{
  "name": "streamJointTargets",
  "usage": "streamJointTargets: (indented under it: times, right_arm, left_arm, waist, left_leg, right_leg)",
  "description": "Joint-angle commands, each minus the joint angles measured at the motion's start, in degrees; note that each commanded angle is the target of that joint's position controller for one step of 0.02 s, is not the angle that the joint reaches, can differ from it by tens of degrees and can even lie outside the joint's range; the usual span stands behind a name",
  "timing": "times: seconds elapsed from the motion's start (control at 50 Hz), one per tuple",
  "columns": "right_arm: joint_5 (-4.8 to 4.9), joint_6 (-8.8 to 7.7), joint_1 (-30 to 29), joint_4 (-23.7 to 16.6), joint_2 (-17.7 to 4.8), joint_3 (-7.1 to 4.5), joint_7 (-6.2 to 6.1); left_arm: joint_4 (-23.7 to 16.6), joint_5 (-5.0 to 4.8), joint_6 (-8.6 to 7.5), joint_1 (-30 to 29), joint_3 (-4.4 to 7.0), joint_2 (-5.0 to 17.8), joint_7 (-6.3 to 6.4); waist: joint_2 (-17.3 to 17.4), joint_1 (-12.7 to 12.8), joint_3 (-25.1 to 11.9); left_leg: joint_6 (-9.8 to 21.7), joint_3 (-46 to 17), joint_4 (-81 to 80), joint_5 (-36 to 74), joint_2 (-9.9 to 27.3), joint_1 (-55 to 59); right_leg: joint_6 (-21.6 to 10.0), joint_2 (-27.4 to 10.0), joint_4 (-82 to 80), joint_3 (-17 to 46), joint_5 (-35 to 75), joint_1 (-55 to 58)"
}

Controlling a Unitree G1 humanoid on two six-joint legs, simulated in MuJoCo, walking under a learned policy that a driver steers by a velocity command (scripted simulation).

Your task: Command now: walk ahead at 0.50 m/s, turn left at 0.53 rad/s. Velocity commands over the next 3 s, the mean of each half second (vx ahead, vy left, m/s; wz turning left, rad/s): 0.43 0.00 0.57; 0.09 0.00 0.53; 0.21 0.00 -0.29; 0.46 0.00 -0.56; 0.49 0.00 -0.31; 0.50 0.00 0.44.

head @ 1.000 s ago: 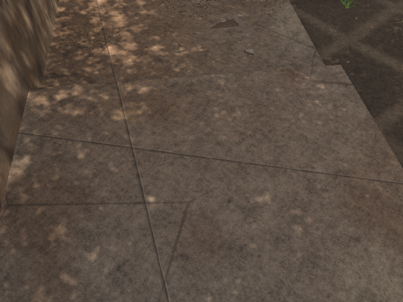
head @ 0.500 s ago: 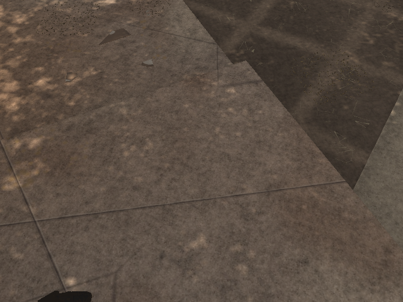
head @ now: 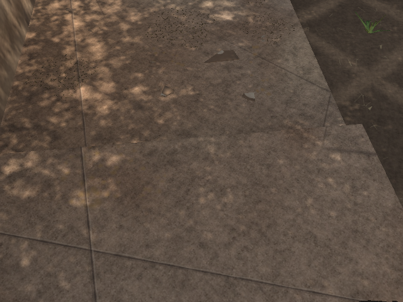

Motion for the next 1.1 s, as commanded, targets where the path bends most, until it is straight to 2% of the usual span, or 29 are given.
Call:
streamJointTargets:
  times: [0.02, 0.04, 0.06, 0.08, 0.16, 0.26, 0.3, 0.34, 0.4, 0.42, 0.44, 0.46, 0.48, 0.5, 0.52, 0.56, 0.6, 0.7, 0.8, 0.86, 0.88, 0.9, 0.92, 0.94, 0.96, 1.0, 1.02, 1.06, 1.1]
  right_arm:
    - [-0.36, -0.69, 18.5, -0.7, -13.1, -4.04, -1.0]
    - [-0.24, -1.12, 15.9, -0.8, -10.8, -3.47, -1.05]
    - [-0.07, -1.33, 12.0, -1.4, -9.2, -2.97, -1.06]
    - [-0.37, -1.42, 9.1, -2.3, -7.2, -2.34, -1.3]
    - [-0.78, -1.55, 8.1, -3.4, -8.5, -2.54, -2.5]
    - [-0.07, -0.55, 11.9, -2.4, -9.9, -3.02, -3.85]
    - [0.11, -0.14, 14.0, -1.8, -10.2, -3.09, -3.97]
    - [0.18, 0.6, 15.0, -1.3, -9.7, -3.09, -4.33]
    - [-0.03, 1.53, 11.9, -2.9, -8.7, -3.02, -4.93]
    - [-0.46, 1.36, 11.3, -4.2, -6.3, -2.25, -4.87]
    - [-1.76, 1.19, 15.7, -5.4, -2.8, -1.19, -4.9]
    - [-0.36, 0.88, 24.5, -5.7, -4.4, -0.84, -4.44]
    - [0.44, 1.52, 23.4, -3.9, -9.7, -2.19, -4.44]
    - [0.5, 2.48, 16.6, -5.0, -11.5, -2.85, -4.61]
    - [0.14, 3.53, 13.4, -5.6, -11.1, -3.08, -4.92]
    - [0.09, 5.1, 13.2, -6.4, -8.6, -2.98, -5.1]
    - [0.09, 5.55, 13.5, -6.9, -5.7, -2.31, -5.19]
    - [-0.5, 5.7, 9.1, -8.7, -5.4, -1.89, -4.13]
    - [-0.54, 6.41, 5.2, -10.8, -6.6, -2.5, -2.64]
    - [-0.8, 6.21, 8.0, -10.0, -7.2, -3.39, -2.37]
    - [-0.89, 5.97, 10.5, -9.8, -10.9, -4.63, -3.11]
    - [-1.55, 5.67, 10.6, -11.6, -16.5, -5.29, -4.25]
    - [-3.13, 4.52, 11.5, -11.8, -14.6, -4.4, -3.77]
    - [-3.34, 3.5, 10.2, -11.0, -11.5, -3.33, -3.43]
    - [-2.69, 2.86, 7.0, -10.2, -8.8, -2.47, -3.48]
    - [-2.24, 2.48, 2.2, -9.3, -4.6, -0.63, -3.78]
    - [-2.81, 2.28, 1.4, -8.7, -3.4, -0.03, -3.93]
    - [-3.46, 1.92, 0.2, -7.6, -3.2, 0.02, -4.1]
    - [-3.4, 2.06, 1.4, -6.3, -5.6, -0.74, -4.42]
  left_arm:
    - [-8.8, -1.57, -5.13, -4.5, 0.47, 7.2, -1.57]
    - [-10.0, -2.49, -6.01, -7.5, 0.31, 7.4, -1.85]
    - [-9.6, -1.26, -6.29, -7.9, 0.33, 7.0, -1.44]
    - [-9.2, 0.07, -5.85, -7.3, 0.91, 7.9, -1.09]
    - [-9.5, 1.04, -3.38, -6.1, 0.64, 5.8, -0.95]
    - [-12.0, 0.58, -3.59, -16.9, -0.75, 3.1, -1.46]
    - [-12.8, -0.16, -4.02, -19.7, -0.55, 4.0, -2.02]
    - [-13.2, 0.14, -4.5, -20.0, 0.17, 5.8, -2.42]
    - [-11.6, 0.79, -5.39, -13.2, 1.37, 7.6, -2.48]
    - [-11.2, 1.77, -5.63, -8.4, 1.9, 9.6, -2.14]
    - [-11.2, 2.71, -5.18, -2.7, 2.53, 13.2, -1.66]
    - [-9.4, 1.68, -3.84, -0.2, 2.84, 13.9, -2.11]
    - [-11.5, 0.9, -2.98, -3.4, 1.82, 9.3, -1.9]
    - [-12.3, 0.97, -2.1, -6.1, 0.83, 6.2, -1.38]
    - [-12.3, 1.25, -1.38, -8.9, 0.21, 5.2, -1.22]
    - [-11.3, 1.61, -0.81, -11.7, 0.22, 5.7, -1.04]
    - [-10.3, 1.79, -0.97, -12.4, 0.67, 6.5, -0.89]
    - [-9.1, 0.69, 0.26, -14.1, 1.77, 9.1, -0.23]
    - [-7.7, -0.4, 1.38, -13.2, 2.48, 11.0, -0.9]
    - [-6.2, -1.54, 1.89, -12.1, 2.41, 10.1, -0.99]
    - [-5.0, -0.62, 2.03, -8.9, 1.88, 7.9, -1.22]
    - [-7.1, 2.49, 1.94, -8.4, 0.19, 4.1, -1.78]
    - [-7.9, 1.38, 1.88, -12.5, 0.94, 6.7, -1.29]
    - [-7.4, -0.35, 2.27, -13.7, 1.5, 8.4, -1.08]
    - [-6.3, -0.76, 2.58, -12.4, 1.47, 7.6, -0.89]
    - [-3.7, 0.12, 3.27, -9.9, 1.26, 6.5, -0.63]
    - [-2.6, -0.07, 3.44, -8.2, 1.07, 5.8, -0.83]
    - [-2.2, -0.56, 3.6, -8.1, 0.27, 4.5, -1.09]
    - [-3.4, -0.51, 3.74, -10.8, 0.01, 5.2, -1.03]
  waist:
    - [5.1, -9.2, -22.0]
    - [2.7, -7.8, -14.2]
    - [-1.7, -4.8, -9.0]
    - [-1.1, -2.6, -6.9]
    - [1.0, -0.2, -4.9]
    - [3.8, -4.6, -3.8]
    - [4.4, -5.8, -3.8]
    - [5.1, -5.4, -3.7]
    - [6.8, -0.8, -6.7]
    - [4.8, 1.4, -12.0]
    - [-7.2, 1.0, -20.1]
    - [-22.3, -1.8, -28.1]
    - [-13.2, -0.7, -24.0]
    - [-8.8, 0.7, -16.9]
    - [-5.5, 0.1, -12.4]
    - [-7.6, -2.3, -7.1]
    - [-9.6, -2.6, -6.9]
    - [-7.9, -1.7, -10.6]
    - [-8.8, -0.6, -8.0]
    - [-6.9, -2.3, -7.9]
    - [0.6, -2.3, -8.5]
    - [18.5, -0.3, -9.1]
    - [14.1, -4.7, -12.9]
    - [8.9, -4.4, -11.4]
    - [7.1, -2.5, -10.4]
    - [6.2, -0.3, -10.2]
    - [6.5, 0.7, -10.5]
    - [6.6, 0.5, -9.6]
    - [6.7, -1.5, -8.4]
  left_leg:
    - [17.2, -46.8, -19.4, -7.4, 19.9, 52.4]
    - [14.9, -38.5, -19.9, -5.2, 17.9, 44.5]
    - [12.9, -32.4, -20.3, 0.4, 15.3, 35.3]
    - [12.0, -27.9, -21.2, 6.3, 13.4, 28.7]
    - [11.9, -20.9, -24.0, 17.0, 10.0, 17.3]
    - [7.3, -16.8, -22.3, 9.8, 5.5, 13.7]
    - [6.7, -19.6, -21.0, 6.2, 6.7, 15.3]
    - [5.4, -22.7, -15.9, 9.5, 7.3, 19.2]
    - [1.4, -25.3, -5.5, 16.1, 5.6, 21.6]
    - [-1.1, -23.0, 4.0, 13.4, 2.4, 18.3]
    - [-4.7, -16.6, 21.2, -12.8, -3.5, 6.3]
    - [-6.9, -13.9, 35.8, -33.3, -5.3, -5.9]
    - [-8.4, -15.4, 41.6, -28.2, -0.9, -9.1]
    - [-9.3, -12.2, 42.5, -23.9, 0.5, -10.8]
    - [-9.9, -10.8, 40.8, -21.2, 2.3, -9.8]
    - [-9.9, -8.6, 34.9, -18.5, 4.3, -4.3]
    - [-10.2, -6.4, 29.3, -16.8, 4.2, -2.2]
    - [-9.5, -5.2, 16.6, -8.2, 6.3, 2.4]
    - [-6.8, -2.0, 5.5, -8.1, 5.2, 7.0]
    - [-3.3, -0.1, -8.4, -0.5, 2.4, 15.9]
    - [-0.5, -7.4, -13.5, 12.4, 6.2, 23.5]
    - [7.8, -27.8, -13.9, 33.5, 21.3, 32.9]
    - [15.5, -31.0, -15.5, 31.7, 25.5, 28.5]
    - [13.4, -24.5, -15.8, 28.8, 22.1, 26.5]
    - [9.8, -19.6, -15.5, 24.6, 18.7, 25.3]
    - [6.5, -13.2, -15.5, 25.0, 15.4, 21.1]
    - [6.1, -10.7, -15.9, 25.9, 14.3, 19.1]
    - [5.5, -7.6, -16.2, 22.8, 13.1, 18.4]
    - [6.8, -9.1, -16.3, 20.3, 15.1, 19.7]
  right_leg:
    - [-1.0, 4.3, 37.0, 17.4, -4.1, -42.8]
    - [-2.2, 1.8, 32.7, 16.4, 0.9, -44.2]
    - [-2.2, -0.6, 26.9, 15.8, 4.4, -41.7]
    - [-1.7, -2.2, 22.6, 15.6, 6.7, -37.6]
    - [1.8, -2.5, 13.2, 13.6, 11.8, -32.0]
    - [3.5, 1.9, -9.1, 12.2, 30.0, -27.0]
    - [3.3, 3.1, -13.2, 12.8, 31.8, -25.5]
    - [2.2, 4.3, -17.2, 14.0, 29.8, -25.0]
    - [-1.2, 4.6, -22.2, 13.3, 30.7, -16.4]
    - [-4.0, -0.6, -21.5, 16.4, 38.3, -5.8]
    - [-9.7, -14.3, -16.9, 29.1, 59.3, 11.5]
    - [-19.2, -25.5, -18.8, 49.3, 54.1, 21.5]
    - [-17.8, -22.6, -21.2, 46.7, 41.8, 16.4]
    - [-15.2, -19.1, -22.1, 36.8, 37.8, 9.8]
    - [-14.0, -16.0, -23.4, 30.6, 37.8, 2.5]
    - [-12.8, -11.6, -26.8, 22.1, 36.9, -9.1]
    - [-14.0, -11.0, -28.8, 17.7, 40.9, -10.8]
    - [-15.1, -14.1, -29.7, 12.6, 39.4, -8.3]
    - [-13.0, -15.4, -28.3, 9.8, 30.1, -7.3]
    - [-7.8, -13.1, -20.3, 6.2, 24.8, -8.7]
    - [-3.3, -9.1, -10.9, 2.1, 18.0, -14.6]
    - [2.6, -0.6, 8.1, -1.3, -9.3, -31.7]
    - [3.3, 1.8, 18.3, 8.2, -12.5, -35.1]
    - [2.8, 0.1, 21.3, 10.4, -8.7, -34.8]
    - [2.2, -0.8, 19.6, 11.4, -4.6, -34.2]
    - [3.1, -1.5, 16.5, 11.7, 2.1, -28.1]
    - [3.5, -1.1, 14.5, 11.5, 4.5, -24.2]
    - [3.8, -1.1, 5.3, 11.4, 6.8, -19.8]
    - [3.7, -0.5, 0.2, 10.6, 5.9, -18.6]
